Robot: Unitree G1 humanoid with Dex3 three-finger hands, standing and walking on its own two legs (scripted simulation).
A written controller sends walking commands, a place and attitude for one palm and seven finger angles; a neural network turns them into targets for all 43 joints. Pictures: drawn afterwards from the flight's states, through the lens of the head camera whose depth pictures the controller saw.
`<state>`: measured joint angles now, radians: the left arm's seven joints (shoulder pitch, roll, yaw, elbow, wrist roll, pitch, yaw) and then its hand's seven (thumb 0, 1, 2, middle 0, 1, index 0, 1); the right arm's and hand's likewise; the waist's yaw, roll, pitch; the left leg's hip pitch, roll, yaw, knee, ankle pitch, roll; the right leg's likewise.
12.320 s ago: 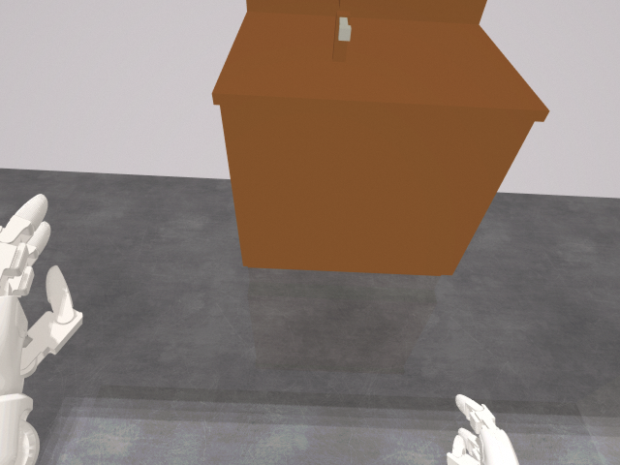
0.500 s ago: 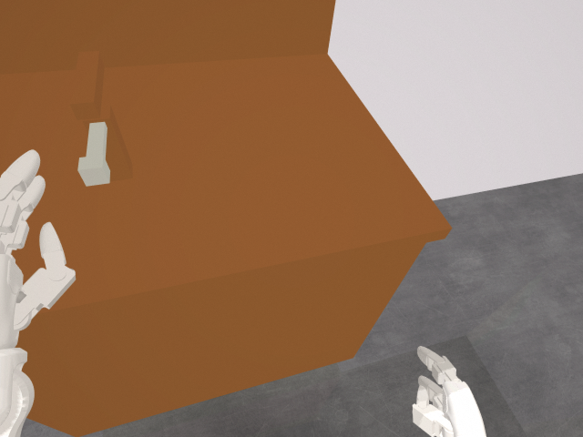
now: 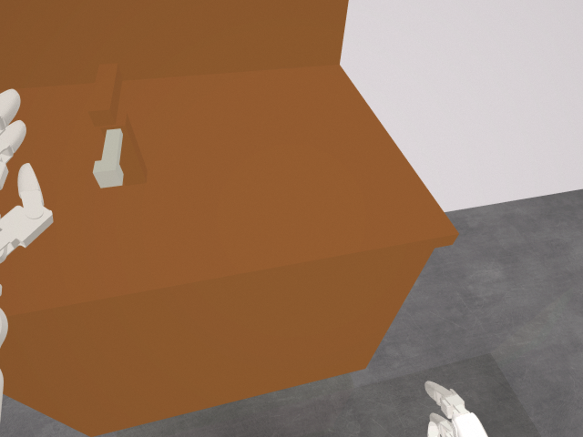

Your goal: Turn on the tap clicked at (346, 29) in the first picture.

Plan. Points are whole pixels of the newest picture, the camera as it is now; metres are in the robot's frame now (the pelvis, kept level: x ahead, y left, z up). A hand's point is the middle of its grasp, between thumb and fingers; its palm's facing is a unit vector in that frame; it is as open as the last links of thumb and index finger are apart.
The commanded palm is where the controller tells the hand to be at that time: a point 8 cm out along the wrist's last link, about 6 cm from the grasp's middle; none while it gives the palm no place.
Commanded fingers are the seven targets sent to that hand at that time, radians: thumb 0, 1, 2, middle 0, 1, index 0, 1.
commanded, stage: turn the palm inward beside the body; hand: left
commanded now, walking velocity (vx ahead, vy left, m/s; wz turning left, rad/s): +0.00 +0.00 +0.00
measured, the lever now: (108, 173) +0.39 +0.30 +0.15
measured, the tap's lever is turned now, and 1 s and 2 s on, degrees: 0 0 0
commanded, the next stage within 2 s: none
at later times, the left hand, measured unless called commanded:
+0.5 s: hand (100, 276) +0.22 +0.22 +0.18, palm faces +0.49 -0.81 -0.32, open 7.4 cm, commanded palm +0.14 +0.26 +0.19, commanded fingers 0.00 0.90 0.90 -0.20 -0.30 -0.20 -0.30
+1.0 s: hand (87, 274) +0.22 +0.23 +0.18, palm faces +0.46 -0.86 -0.22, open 7.4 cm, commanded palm +0.15 +0.27 +0.20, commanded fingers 0.00 0.90 0.90 -0.20 -0.30 -0.20 -0.30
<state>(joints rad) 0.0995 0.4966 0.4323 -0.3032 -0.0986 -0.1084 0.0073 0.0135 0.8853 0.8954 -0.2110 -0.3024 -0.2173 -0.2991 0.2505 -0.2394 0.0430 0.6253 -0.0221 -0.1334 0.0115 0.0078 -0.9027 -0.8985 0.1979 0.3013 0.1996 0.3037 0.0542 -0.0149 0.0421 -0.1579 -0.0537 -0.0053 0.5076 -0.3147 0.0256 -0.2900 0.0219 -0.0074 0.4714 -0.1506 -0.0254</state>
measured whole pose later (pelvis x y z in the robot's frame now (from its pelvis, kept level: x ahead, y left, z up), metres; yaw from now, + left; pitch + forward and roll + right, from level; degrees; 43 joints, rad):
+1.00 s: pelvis +0.03 -0.01 -0.01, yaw +4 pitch +0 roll +0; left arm 0.36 0.31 0.29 -0.58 -0.19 0.16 0.09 0.02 0.90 0.90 -0.20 -0.30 -0.21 -0.30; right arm 0.18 -0.22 0.05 0.67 0.04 -0.23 -0.08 0.01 -0.90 -0.90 0.20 0.30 0.20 0.30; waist 0.09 0.05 -0.05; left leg -0.19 -0.04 -0.03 0.59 -0.39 0.02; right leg -0.32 0.00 -0.08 0.61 -0.28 -0.04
